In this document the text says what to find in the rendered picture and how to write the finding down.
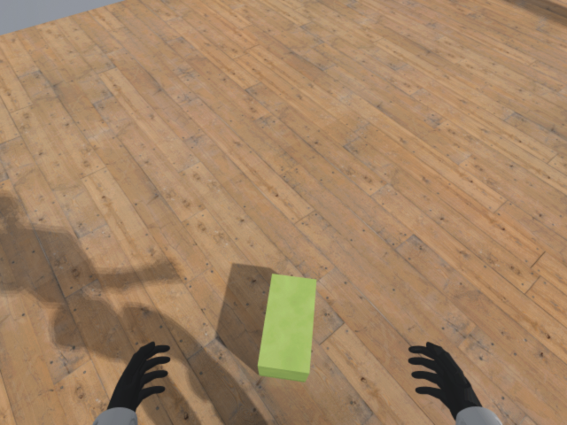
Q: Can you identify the carton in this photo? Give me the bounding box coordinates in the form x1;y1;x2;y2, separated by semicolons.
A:
258;274;316;383

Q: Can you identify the robot left forearm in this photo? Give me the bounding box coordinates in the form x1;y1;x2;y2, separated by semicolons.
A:
92;407;138;425

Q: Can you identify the right robot hand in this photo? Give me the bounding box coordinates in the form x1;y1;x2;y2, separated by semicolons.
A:
408;342;482;421

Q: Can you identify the robot right forearm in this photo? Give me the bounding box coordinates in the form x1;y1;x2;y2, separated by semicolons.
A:
455;406;502;425

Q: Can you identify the left robot hand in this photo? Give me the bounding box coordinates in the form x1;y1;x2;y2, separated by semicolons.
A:
106;342;170;412

